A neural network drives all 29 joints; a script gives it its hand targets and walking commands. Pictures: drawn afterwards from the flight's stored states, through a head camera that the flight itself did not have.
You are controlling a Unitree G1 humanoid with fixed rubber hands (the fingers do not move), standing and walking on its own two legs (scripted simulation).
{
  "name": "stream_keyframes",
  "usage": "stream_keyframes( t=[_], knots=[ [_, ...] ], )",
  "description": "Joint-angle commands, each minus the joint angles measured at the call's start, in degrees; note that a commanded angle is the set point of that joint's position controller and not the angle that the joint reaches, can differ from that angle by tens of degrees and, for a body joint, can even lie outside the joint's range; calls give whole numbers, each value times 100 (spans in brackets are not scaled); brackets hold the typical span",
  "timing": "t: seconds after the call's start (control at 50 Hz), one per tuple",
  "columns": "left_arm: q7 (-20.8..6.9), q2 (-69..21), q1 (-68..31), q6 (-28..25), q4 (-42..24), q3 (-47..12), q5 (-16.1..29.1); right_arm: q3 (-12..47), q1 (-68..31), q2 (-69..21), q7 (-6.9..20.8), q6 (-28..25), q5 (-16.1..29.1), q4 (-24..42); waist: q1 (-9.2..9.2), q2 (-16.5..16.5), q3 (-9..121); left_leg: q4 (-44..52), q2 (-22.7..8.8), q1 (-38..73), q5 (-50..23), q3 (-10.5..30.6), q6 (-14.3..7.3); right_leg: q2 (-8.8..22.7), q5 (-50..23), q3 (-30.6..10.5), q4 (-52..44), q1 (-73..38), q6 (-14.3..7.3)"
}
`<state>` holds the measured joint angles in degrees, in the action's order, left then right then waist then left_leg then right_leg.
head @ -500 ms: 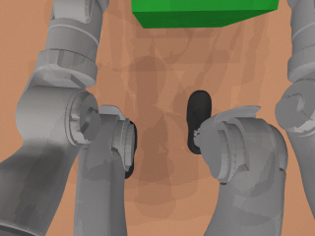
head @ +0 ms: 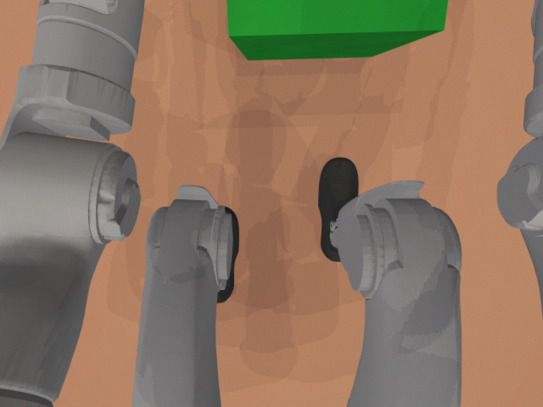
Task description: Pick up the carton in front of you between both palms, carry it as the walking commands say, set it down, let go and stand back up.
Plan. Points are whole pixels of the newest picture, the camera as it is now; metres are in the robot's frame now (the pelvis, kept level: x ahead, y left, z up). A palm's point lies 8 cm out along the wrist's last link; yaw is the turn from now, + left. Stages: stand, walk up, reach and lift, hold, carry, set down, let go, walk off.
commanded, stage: set down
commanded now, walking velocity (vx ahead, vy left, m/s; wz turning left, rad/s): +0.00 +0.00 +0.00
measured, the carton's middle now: out of the picture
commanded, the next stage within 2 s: let go in 0.80 s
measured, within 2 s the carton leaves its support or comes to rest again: neither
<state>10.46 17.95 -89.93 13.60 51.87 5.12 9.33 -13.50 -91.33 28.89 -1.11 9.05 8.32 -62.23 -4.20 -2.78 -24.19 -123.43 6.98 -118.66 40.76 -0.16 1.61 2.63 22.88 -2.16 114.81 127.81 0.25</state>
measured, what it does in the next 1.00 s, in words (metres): rises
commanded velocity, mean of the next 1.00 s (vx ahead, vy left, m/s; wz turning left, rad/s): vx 0.00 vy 0.00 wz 0.00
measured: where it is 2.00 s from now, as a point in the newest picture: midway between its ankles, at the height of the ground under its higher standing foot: (276, 248)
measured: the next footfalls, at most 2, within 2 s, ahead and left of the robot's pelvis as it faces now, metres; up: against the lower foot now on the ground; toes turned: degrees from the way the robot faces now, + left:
none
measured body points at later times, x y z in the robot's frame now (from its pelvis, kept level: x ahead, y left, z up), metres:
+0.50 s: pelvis +0.02 -0.01 +0.12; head +0.37 -0.06 +0.40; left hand +0.62 +0.10 +0.01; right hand +0.58 -0.30 +0.01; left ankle +0.08 +0.11 -0.37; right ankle +0.16 -0.13 -0.37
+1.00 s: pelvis +0.05 -0.02 +0.25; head +0.36 -0.07 +0.57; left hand +0.59 +0.11 +0.14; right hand +0.54 -0.30 +0.13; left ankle +0.08 +0.11 -0.37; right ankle +0.16 -0.13 -0.37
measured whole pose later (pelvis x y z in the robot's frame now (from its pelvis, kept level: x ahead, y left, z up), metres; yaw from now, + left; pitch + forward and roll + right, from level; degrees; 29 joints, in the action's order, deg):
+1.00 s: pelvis +0.05 -0.02 +0.25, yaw -1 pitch +44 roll +3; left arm 3.2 11.4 -62.9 13.6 43.6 17.5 -4.8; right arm -20.7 -64.2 18.6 4.1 12.6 -7.8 -47.4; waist -2.2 -1.7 -0.1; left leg -62.8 3.6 -83.5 23.6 2.2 2.0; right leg 0.7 11.2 -1.1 57.9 90.9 -1.2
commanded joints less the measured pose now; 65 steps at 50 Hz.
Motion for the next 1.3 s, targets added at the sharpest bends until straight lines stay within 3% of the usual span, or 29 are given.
stream_keyframes(
  t=[0.0, 0.1, 0.2, 0.34, 0.44, 0.82, 0.96, 1.06, 1.28],
  knots=[
    [-15, 589, -1526, 43, -301, 439, -200, -121, -1521, 778, -8, 66, -164, 473, -204, 340, 7828, 2030, -5, 1305, -1117, -478, 117, -261, -1618, 503, -544, -5892, -4],
    [-195, 331, -1069, -48, 55, 751, -476, -325, -1124, 414, 91, 41, -575, 338, -125, 407, 7299, 2454, -32, 888, -1093, -416, 113, -298, -1523, 459, -1006, -5483, 20],
    [-264, 356, -945, -82, -213, 915, -620, -527, -925, 343, 96, 100, -817, 657, -127, 416, 7823, 2853, -9, 918, -1221, -458, 130, -380, -1781, 403, -1471, -5974, 18],
    [-269, 552, -805, 47, -955, 815, -511, -482, -741, 396, 55, 337, -711, 1465, -128, 447, 9192, 3479, 56, 1342, -1617, -576, 150, -472, -2644, 342, -2056, -7504, -34],
    [-324, 610, -541, 159, -1204, 818, -472, -418, -502, 325, 84, 500, -610, 1801, -70, 476, 9499, 3999, 61, 1497, -1814, -582, 127, -486, -3093, 263, -2531, -8263, -63],
    [-696, 184, 461, -102, -863, 1317, -1088, -911, 486, -136, 392, 273, -1302, 1549, 37, 304, 8338, 6322, -122, 3119, -2430, -277, 231, -411, -3110, 121, -4879, -9055, -68],
    [-715, -99, 2048, -83, -1583, 1272, -1498, -726, 2015, -298, 551, 269, -1703, 2206, 52, 344, 8792, 6999, -111, 4268, -3083, -251, 237, -405, -3814, 106, -5498, -10363, -140],
    [-742, -267, 3431, -284, -2280, 1018, -1408, -390, 3306, -488, 585, 108, -1562, 2967, 28, 568, 8513, 7437, -130, 4415, -3265, -208, 194, -344, -4531, -61, -5873, -11474, -203],
    [-1049, -418, 5985, -959, -2197, 728, -1365, 80, 6181, -1045, 576, -493, -1156, 3165, 201, 415, 6748, 8441, -311, 5628, -2900, -41, 64, -240, -3874, -249, -6957, -11795, -138]
  ],
)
